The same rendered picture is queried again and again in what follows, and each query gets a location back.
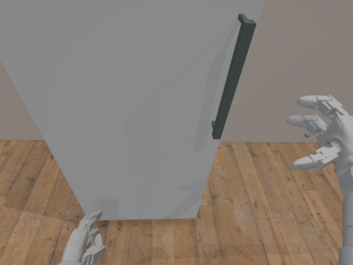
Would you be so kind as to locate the fridge door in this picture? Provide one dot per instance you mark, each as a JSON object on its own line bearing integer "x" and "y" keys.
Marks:
{"x": 124, "y": 93}

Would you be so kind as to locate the handle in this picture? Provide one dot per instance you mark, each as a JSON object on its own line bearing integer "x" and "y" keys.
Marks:
{"x": 240, "y": 52}

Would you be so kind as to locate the right robot forearm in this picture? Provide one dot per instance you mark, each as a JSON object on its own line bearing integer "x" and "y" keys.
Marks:
{"x": 344, "y": 172}

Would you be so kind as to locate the left robot hand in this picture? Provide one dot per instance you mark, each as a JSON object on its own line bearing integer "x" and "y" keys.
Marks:
{"x": 78, "y": 245}

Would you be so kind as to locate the right robot hand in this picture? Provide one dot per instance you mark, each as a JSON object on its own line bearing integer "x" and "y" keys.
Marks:
{"x": 340, "y": 131}

